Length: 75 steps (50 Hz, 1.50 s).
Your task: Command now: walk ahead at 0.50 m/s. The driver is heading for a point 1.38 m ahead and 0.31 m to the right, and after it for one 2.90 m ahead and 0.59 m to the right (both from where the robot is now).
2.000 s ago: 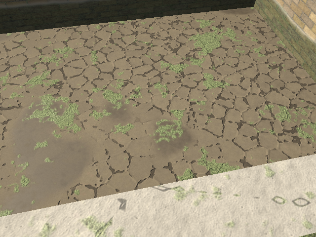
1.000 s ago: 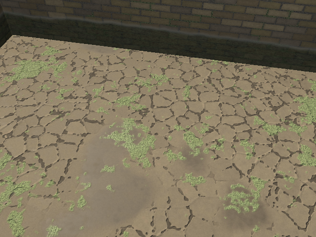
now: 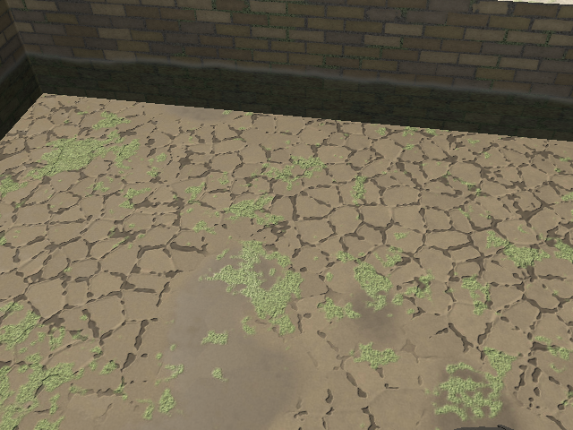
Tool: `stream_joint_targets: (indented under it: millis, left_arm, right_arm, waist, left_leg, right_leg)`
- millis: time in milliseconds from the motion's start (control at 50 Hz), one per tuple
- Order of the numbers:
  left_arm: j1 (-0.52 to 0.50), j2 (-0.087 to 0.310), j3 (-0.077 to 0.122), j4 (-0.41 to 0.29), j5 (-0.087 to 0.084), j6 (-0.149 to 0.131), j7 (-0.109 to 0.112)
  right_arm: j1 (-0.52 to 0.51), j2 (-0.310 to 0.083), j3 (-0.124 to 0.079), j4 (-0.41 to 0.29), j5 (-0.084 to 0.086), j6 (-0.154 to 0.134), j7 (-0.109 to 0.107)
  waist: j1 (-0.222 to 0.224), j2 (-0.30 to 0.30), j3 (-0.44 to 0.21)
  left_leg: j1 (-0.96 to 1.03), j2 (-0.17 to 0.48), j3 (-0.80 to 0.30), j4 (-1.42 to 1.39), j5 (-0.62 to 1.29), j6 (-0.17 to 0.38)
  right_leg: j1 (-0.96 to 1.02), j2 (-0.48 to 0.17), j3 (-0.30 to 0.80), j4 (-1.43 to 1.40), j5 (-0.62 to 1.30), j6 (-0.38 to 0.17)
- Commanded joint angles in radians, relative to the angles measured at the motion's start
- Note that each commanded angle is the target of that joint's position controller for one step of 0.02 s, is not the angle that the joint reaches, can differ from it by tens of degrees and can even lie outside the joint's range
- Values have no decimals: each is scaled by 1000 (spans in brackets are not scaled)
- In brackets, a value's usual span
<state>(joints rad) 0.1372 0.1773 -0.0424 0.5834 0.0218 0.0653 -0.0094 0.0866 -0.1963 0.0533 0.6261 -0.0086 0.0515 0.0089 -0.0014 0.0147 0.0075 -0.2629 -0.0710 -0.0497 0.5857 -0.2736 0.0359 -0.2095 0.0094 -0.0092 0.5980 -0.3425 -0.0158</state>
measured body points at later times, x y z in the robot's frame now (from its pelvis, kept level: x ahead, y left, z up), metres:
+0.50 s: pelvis +0.04 -0.01 -0.01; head +0.04 -0.01 +0.44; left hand +0.24 +0.20 -0.09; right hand +0.23 -0.22 -0.09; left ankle +0.03 +0.10 -0.73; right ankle -0.01 -0.11 -0.73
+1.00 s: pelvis +0.04 +0.00 +0.00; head +0.03 +0.00 +0.44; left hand +0.23 +0.20 -0.09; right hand +0.23 -0.21 -0.08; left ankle +0.03 +0.10 -0.73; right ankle -0.01 -0.11 -0.73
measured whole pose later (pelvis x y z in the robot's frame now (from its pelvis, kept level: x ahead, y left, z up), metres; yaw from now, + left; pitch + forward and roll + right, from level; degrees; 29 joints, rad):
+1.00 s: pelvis +0.04 +0.00 +0.00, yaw -2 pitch -2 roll +0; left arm 0.14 0.17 -0.05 0.61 0.02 0.07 0.01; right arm 0.09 -0.16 0.06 0.62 -0.02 0.07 -0.01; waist -0.01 -0.01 0.00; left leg -0.24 -0.05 -0.02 0.64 -0.37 0.04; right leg -0.18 0.03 0.01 0.63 -0.42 -0.02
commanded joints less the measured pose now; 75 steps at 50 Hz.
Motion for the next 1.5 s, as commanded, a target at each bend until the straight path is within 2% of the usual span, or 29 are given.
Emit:
stream_joint_targets:
  millis: [20,300,320,380,520,540,620,780,800,820,880,900,940,1000,1020,1060,1120,1140,1180,1220,1240,1280,1320,1340,1380,1440,1460,1480,1500]
  left_arm:
    - [-98,66,16,-101,0,-9,3]
    - [-39,80,17,-67,-5,-15,16]
    - [-73,96,19,-82,-9,-2,15]
    - [-61,98,26,-73,-2,2,22]
    - [-97,75,26,-74,1,13,22]
    - [-60,63,25,-56,2,3,23]
    - [-100,58,14,-66,-1,-2,13]
    - [-92,57,9,-63,-2,-17,16]
    - [-130,69,10,-84,-9,-8,15]
    - [-76,65,14,-57,0,-16,18]
    - [-84,53,8,-60,2,-18,18]
    - [-124,66,10,-82,-5,-7,16]
    - [-61,62,15,-55,3,-14,20]
    - [-81,53,9,-59,4,-16,19]
    - [-124,65,10,-82,-2,-4,16]
    - [-59,61,16,-55,5,-11,20]
    - [-83,53,10,-59,5,-15,19]
    - [-127,64,10,-82,-2,-4,17]
    - [-63,60,16,-55,5,-11,20]
    - [-83,48,10,-59,6,-14,20]
    - [-131,61,11,-81,0,-4,18]
    - [-70,56,16,-55,5,-10,21]
    - [-87,46,10,-59,6,-13,20]
    - [-135,59,11,-81,0,-4,18]
    - [-74,55,16,-55,6,-10,21]
    - [-94,48,11,-58,6,-14,19]
    - [-139,58,10,-81,0,-3,17]
    - [-125,64,15,-75,3,-1,18]
    - [-73,55,16,-53,6,-11,21]
  right_arm:
    - [-108,-68,-18,-98,-2,-23,3]
    - [-81,-53,-25,-89,-13,9,-23]
    - [-114,-55,-27,-103,-23,6,-10]
    - [-72,-52,-30,-84,-26,-2,-9]
    - [-100,-35,-28,-80,-18,-1,-9]
    - [-64,-35,-26,-67,-4,2,-23]
    - [-114,-41,-22,-90,-4,19,-19]
    - [-94,-35,-18,-99,-10,13,-19]
    - [-129,-33,-18,-117,-20,7,-5]
    - [-60,-27,-17,-93,-15,5,-17]
    - [-96,-30,-17,-102,-9,10,-21]
    - [-131,-28,-16,-120,-19,7,-7]
    - [-49,-25,-16,-90,-13,1,-18]
    - [-99,-30,-16,-104,-6,9,-22]
    - [-135,-28,-14,-123,-16,7,-7]
    - [-48,-25,-15,-93,-12,0,-17]
    - [-96,-32,-15,-106,-5,8,-21]
    - [-132,-28,-13,-126,-15,6,-6]
    - [-44,-25,-13,-95,-11,-1,-16]
    - [-88,-30,-14,-107,-5,3,-21]
    - [-130,-27,-12,-128,-15,1,-6]
    - [-44,-24,-12,-98,-10,-2,-16]
    - [-86,-28,-12,-109,-4,2,-20]
    - [-128,-24,-11,-131,-14,0,-5]
    - [-41,-22,-11,-100,-10,-4,-15]
    - [-86,-28,-12,-114,-4,3,-19]
    - [-124,-24,-9,-135,-14,1,-4]
    - [-90,-17,-10,-126,-24,-4,0]
    - [-35,-21,-10,-102,-11,-6,-15]
  waist:
    - [-6,-36,-45]
    - [-8,-15,-67]
    - [-23,-14,-21]
    - [-26,-30,-120]
    - [-17,-19,-150]
    - [-1,-25,-206]
    - [-1,-8,-51]
    - [-12,-19,-44]
    - [-29,-15,-6]
    - [-18,-33,-117]
    - [-11,-11,-62]
    - [-27,-9,-14]
    - [-14,-24,-157]
    - [-7,-5,-67]
    - [-24,-5,-15]
    - [-12,-21,-156]
    - [-5,-6,-63]
    - [-23,-7,-11]
    - [-12,-23,-153]
    - [-5,-6,-76]
    - [-23,-8,-20]
    - [-12,-20,-149]
    - [-5,-3,-77]
    - [-23,-6,-21]
    - [-12,-19,-150]
    - [-7,-4,-63]
    - [-24,-5,-11]
    - [-33,-16,-71]
    - [-13,-21,-155]
  left_leg:
    - [17,60,-76,-98,42,1]
    - [3,64,-31,-19,208,22]
    - [-21,71,-1,25,352,18]
    - [19,70,10,36,412,14]
    - [43,85,13,28,435,20]
    - [66,85,-23,-10,274,24]
    - [-9,87,-41,-52,160,25]
    - [-5,78,-37,-58,120,22]
    - [-16,82,-2,-12,282,19]
    - [29,78,-29,-43,149,22]
    - [12,81,-37,-53,146,25]
    - [-6,84,-1,-10,307,22]
    - [47,82,-27,-35,183,24]
    - [15,87,-41,-53,164,29]
    - [-10,89,-4,-10,319,25]
    - [42,85,-30,-37,187,27]
    - [7,90,-45,-55,164,32]
    - [-18,91,-6,-12,319,27]
    - [35,88,-33,-39,187,29]
    - [8,91,-45,-56,166,33]
    - [-14,93,-8,-12,325,29]
    - [30,91,-34,-41,191,30]
    - [5,93,-46,-58,165,34]
    - [-16,95,-8,-14,324,30]
    - [28,92,-35,-44,188,31]
    - [-2,96,-48,-62,159,36]
    - [-25,95,-8,-18,316,30]
    - [-1,93,-2,-6,333,30]
    - [31,92,-34,-44,183,32]
  right_leg:
    - [-16,-38,67,-113,31,-11]
    - [95,-35,79,-37,323,-38]
    - [67,-60,102,-16,533,-38]
    - [119,-61,93,16,637,-38]
    - [105,-40,70,16,506,-19]
    - [137,-20,51,-5,284,-16]
    - [51,-18,66,-45,158,-18]
    - [44,-26,82,-58,169,-25]
    - [11,-49,102,-43,370,-23]
    - [78,-31,83,-46,209,-26]
    - [52,-24,78,-54,176,-23]
    - [15,-43,95,-37,372,-21]
    - [99,-25,73,-32,218,-21]
    - [55,-19,71,-47,165,-19]
    - [16,-38,88,-31,357,-16]
    - [99,-23,70,-27,205,-18]
    - [55,-18,70,-43,156,-17]
    - [16,-38,87,-27,349,-14]
    - [100,-22,70,-23,199,-17]
    - [62,-18,70,-40,154,-15]
    - [21,-38,87,-25,347,-14]
    - [98,-21,69,-20,189,-14]
    - [61,-17,70,-38,147,-13]
    - [21,-37,87,-23,338,-12]
    - [98,-20,69,-19,181,-13]
    - [56,-16,71,-36,140,-13]
    - [16,-36,88,-21,333,-10]
    - [43,-42,93,-10,371,-13]
    - [100,-21,72,-19,185,-13]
